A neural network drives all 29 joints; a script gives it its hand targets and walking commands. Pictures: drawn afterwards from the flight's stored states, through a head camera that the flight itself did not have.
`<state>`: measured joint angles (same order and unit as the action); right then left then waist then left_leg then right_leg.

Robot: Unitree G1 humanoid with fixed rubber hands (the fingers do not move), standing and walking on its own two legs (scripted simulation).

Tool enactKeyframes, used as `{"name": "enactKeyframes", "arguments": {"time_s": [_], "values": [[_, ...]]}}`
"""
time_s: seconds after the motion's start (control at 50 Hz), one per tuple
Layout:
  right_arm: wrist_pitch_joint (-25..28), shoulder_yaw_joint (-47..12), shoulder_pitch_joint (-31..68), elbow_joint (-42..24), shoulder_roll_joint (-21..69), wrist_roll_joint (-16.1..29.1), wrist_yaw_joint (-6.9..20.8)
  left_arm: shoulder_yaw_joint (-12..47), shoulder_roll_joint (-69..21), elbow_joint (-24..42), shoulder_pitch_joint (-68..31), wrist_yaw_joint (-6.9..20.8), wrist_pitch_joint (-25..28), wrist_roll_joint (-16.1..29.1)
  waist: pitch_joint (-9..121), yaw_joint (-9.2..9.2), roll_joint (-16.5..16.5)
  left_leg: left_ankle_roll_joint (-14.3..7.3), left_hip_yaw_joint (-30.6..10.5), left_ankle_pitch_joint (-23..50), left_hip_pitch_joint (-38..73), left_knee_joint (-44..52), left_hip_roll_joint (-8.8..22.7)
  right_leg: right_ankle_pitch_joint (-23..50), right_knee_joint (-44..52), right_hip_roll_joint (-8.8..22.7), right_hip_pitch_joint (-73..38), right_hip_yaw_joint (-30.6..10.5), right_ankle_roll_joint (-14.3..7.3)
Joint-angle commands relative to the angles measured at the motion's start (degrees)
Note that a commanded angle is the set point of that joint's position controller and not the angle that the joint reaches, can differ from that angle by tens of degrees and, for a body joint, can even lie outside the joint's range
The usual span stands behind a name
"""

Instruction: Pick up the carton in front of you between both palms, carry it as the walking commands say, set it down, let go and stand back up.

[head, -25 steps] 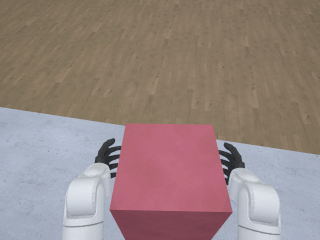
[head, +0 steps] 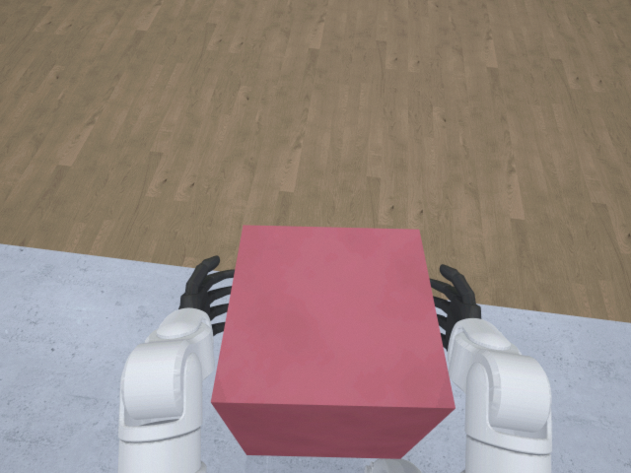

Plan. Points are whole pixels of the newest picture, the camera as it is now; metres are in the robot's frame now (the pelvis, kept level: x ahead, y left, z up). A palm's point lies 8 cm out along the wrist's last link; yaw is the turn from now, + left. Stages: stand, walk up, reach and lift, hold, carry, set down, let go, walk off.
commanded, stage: carry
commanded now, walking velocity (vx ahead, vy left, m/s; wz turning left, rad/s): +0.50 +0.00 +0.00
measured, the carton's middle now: (327, 349) +0.27 -0.01 +0.00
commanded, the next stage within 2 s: none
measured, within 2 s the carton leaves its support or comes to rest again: neither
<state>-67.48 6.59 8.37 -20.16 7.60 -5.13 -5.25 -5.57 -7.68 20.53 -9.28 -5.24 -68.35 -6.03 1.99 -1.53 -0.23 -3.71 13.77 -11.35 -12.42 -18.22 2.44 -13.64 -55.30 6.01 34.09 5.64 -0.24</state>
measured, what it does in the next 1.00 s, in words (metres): walks ahead: right foot, then left foot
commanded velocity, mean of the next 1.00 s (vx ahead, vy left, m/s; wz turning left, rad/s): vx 0.50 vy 0.00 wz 0.00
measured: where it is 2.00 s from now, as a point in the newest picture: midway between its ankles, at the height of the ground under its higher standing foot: (297, 196)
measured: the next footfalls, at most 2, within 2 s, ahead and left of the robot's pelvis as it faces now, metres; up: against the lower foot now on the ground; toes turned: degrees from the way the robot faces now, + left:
right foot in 0.24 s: +0.36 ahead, -0.12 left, +0.00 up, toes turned -10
left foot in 0.72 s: +0.69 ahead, +0.09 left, +0.00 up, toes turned +12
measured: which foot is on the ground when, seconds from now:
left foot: down 0.00-0.26, up 0.28-0.70, down 0.72-1.00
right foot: up 0.00-0.22, down 0.24-0.72, up 0.74-1.00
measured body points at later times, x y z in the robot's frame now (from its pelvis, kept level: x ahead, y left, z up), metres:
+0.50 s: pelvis +0.34 -0.04 +0.00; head +0.37 -0.06 +0.45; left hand +0.61 +0.13 +0.07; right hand +0.63 -0.17 +0.06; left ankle +0.37 +0.11 -0.68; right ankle +0.32 -0.11 -0.75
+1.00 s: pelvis +0.66 +0.02 -0.01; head +0.73 +0.04 +0.43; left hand +1.05 +0.17 +0.13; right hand +1.05 -0.13 +0.13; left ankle +0.65 +0.08 -0.75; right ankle +0.70 -0.11 -0.67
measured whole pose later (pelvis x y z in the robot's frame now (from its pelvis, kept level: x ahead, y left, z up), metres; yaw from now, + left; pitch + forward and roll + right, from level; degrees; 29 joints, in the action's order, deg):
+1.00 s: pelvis +0.66 +0.02 -0.01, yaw +2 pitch +6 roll -1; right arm -76.4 13.9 43.8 -6.3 0.5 -1.9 -8.2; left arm -13.9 -0.3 7.0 -44.7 -6.8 -77.6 -4.1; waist -2.8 -2.6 -1.0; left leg -5.3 11.5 -14.4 -17.5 -25.7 0.0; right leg -17.7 -62.3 4.3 40.2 2.6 -2.6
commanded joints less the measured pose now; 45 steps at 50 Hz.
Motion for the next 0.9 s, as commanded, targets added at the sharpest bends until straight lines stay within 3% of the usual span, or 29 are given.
{"name": "enactKeyframes", "arguments": {"time_s": [0.0,0.14,0.18,0.2,0.22,0.24,0.26,0.28,0.32,0.36,0.42,0.52,0.62,0.66,0.68,0.7,0.72,0.74,0.76,0.78,0.8,0.82,0.88], "values": [[0.2,-42.9,25.5,-5.5,53.4,23.9,16.1,42.1,-53.9,3.6,-22.3,13.2,1.6,20.1,16.7,0.55,8.0,-3.5,-10.6,16.9,19.9,6.6,13.0,4.6,9.5,-0.3,4.5,1.9,0.5],[-1.9,-41.0,22.7,-4.7,48.7,21.9,15.5,41.4,-49.7,4.7,-22.4,13.7,-1.1,21.3,8.7,0.19,9.3,-1.9,-4.8,25.6,19.8,5.2,11.7,12.0,25.7,-2.6,-1.9,6.6,-1.5],[-2.6,-40.9,23.9,-4.7,47.9,21.6,15.2,40.7,-48.8,4.0,-22.5,14.1,-1.9,21.8,10.8,1.16,8.8,-0.3,-1.8,32.0,17.9,-2.9,10.6,10.5,28.3,-5.0,-12.5,9.4,-2.2],[-2.9,-40.9,24.3,-4.6,47.5,21.6,15.0,40.1,-48.4,3.3,-22.4,14.3,-2.1,21.9,13.7,1.86,6.9,1.2,0.8,32.7,13.9,-11.8,8.4,7.4,29.5,-7.5,-23.0,11.7,-2.2],[-3.2,-41.0,25.1,-4.4,46.7,21.6,14.9,39.6,-47.9,2.6,-22.2,14.5,-2.3,21.8,17.1,2.98,2.7,2.9,0.4,22.6,5.0,-23.1,6.8,3.4,29.9,-2.7,-34.7,5.4,-2.2],[-3.8,-41.8,27.1,-5.4,47.6,21.8,14.7,38.9,-47.0,0.9,-22.6,14.8,-2.0,20.9,22.2,3.32,-11.4,5.8,-1.8,6.3,-13.2,-42.3,1.1,-9.6,36.1,15.0,-48.7,-23.6,-10.2],[-3.8,-41.5,27.3,-5.4,46.8,21.7,14.8,38.9,-49.0,-0.5,-21.5,15.0,-1.8,21.7,21.2,3.23,-18.1,5.3,-7.4,-15.5,-23.4,-52.2,-3.8,-3.5,44.0,19.2,-50.1,-36.9,-14.0],[-3.2,-41.9,28.1,-4.3,49.3,21.8,14.8,39.3,-50.3,0.9,-22.9,15.2,-1.5,22.7,20.3,3.01,-13.5,3.6,-12.5,-15.2,-26.3,-57.5,0.4,3.7,42.5,18.7,-48.4,-30.5,-13.3],[-1.9,-42.4,28.6,-3.9,53.1,22.2,15.0,40.4,-54.1,2.4,-25.4,15.4,-0.7,23.4,19.3,2.73,-3.1,2.4,-13.5,-8.5,-24.8,-54.1,4.7,14.0,40.9,15.2,-41.4,-19.0,-9.4],[-0.7,-42.8,27.8,-3.8,55.5,22.1,14.7,41.4,-55.7,3.9,-26.4,15.7,0.2,24.2,19.5,2.32,-3.7,2.6,-12.4,-3.9,-21.4,-47.5,5.4,13.2,42.5,13.0,-37.6,-12.0,-6.7],[0.6,-43.2,24.7,-3.5,55.8,20.8,13.8,41.8,-54.6,4.9,-24.6,16.2,0.8,24.5,18.5,2.47,-6.2,3.6,-9.2,-1.5,-23.2,-39.3,4.2,14.2,44.0,10.8,-38.4,-6.3,-6.6],[0.2,-43.8,25.7,-7.1,52.5,20.7,12.8,41.3,-50.1,7.1,-24.1,16.2,0.4,24.4,13.1,2.51,-7.4,4.5,-5.2,5.2,-26.5,-24.0,3.1,19.7,44.3,8.2,-40.7,-0.6,-7.3],[-3.0,-43.1,36.0,-11.1,43.4,23.3,12.2,39.6,-41.4,8.9,-32.2,13.9,-1.9,24.4,8.8,3.31,-9.1,1.8,-2.0,10.8,-20.2,-13.0,0.4,24.4,41.9,7.2,-39.4,3.1,-6.5],[-4.6,-41.5,40.7,-9.5,39.1,23.7,11.8,38.6,-37.2,7.7,-37.2,12.8,-3.2,24.1,10.6,2.40,-9.3,0.6,-1.1,8.9,-13.3,-11.7,-1.1,30.6,34.8,6.7,-39.0,4.9,-5.5],[-5.4,-40.1,42.5,-7.4,37.3,23.7,11.5,38.0,-35.5,6.5,-40.2,12.2,-4.0,24.2,13.6,0.90,-7.8,0.4,1.2,6.9,-4.6,-9.8,-3.5,33.6,26.3,4.8,-37.0,7.6,-4.1],[-6.0,-38.1,45.1,-4.8,35.2,23.7,11.3,37.3,-34.0,5.2,-43.8,11.6,-4.8,24.2,17.9,-0.50,-3.8,0.5,0.8,2.8,7.4,-10.1,-3.7,29.4,14.8,2.2,-31.1,8.8,-2.9],[-6.8,-36.9,47.2,-2.4,33.5,24.2,11.1,36.4,-33.1,3.5,-47.4,11.0,-5.9,24.1,22.0,-2.07,6.0,-2.0,-17.7,-6.9,17.3,-6.8,8.4,13.0,0.0,-0.5,-19.9,7.3,-1.4],[-7.1,-35.9,51.7,-0.4,32.5,24.8,11.0,36.3,-34.3,2.2,-51.2,10.4,-6.8,25.4,25.0,-2.77,19.8,-10.1,-43.2,-10.7,28.9,-0.2,20.4,-13.6,-15.6,-9.0,-0.9,2.6,-0.2],[-7.8,-35.1,52.9,1.6,33.9,26.1,10.9,35.6,-35.0,0.8,-54.5,10.0,-7.3,25.8,24.3,-2.95,18.0,-10.9,-44.8,-7.7,27.5,1.9,20.8,-15.3,-24.1,-7.0,4.0,-4.6,-2.0],[-8.1,-34.6,56.8,1.9,36.0,27.1,10.9,34.8,-36.9,0.1,-58.6,9.8,-7.6,26.6,24.2,-3.02,14.4,-10.2,-38.5,0.5,25.2,0.0,18.6,-13.4,-27.0,-5.0,5.9,-6.0,-3.3],[-8.3,-34.6,60.3,2.1,38.3,28.2,11.0,34.3,-39.1,-1.5,-61.1,9.7,-7.8,27.1,24.4,-2.15,7.1,-8.7,-33.0,6.3,22.6,-1.6,17.1,-10.2,-24.8,-2.8,6.3,-6.9,-4.0],[-8.4,-34.9,64.4,2.0,40.8,29.2,11.1,33.6,-40.8,-3.0,-63.0,9.7,-7.9,26.9,23.8,-1.72,4.3,-7.6,-28.4,10.8,19.5,-1.9,16.2,-7.7,-21.3,-1.3,5.7,-6.9,-4.1],[-8.4,-34.0,72.1,4.3,45.5,30.5,11.4,32.2,-44.5,-7.1,-68.5,9.4,-7.9,26.4,25.6,-0.83,4.8,-7.6,-22.1,13.3,17.3,-1.2,14.6,-5.5,-15.0,-0.9,4.8,-5.5,-3.2]]}}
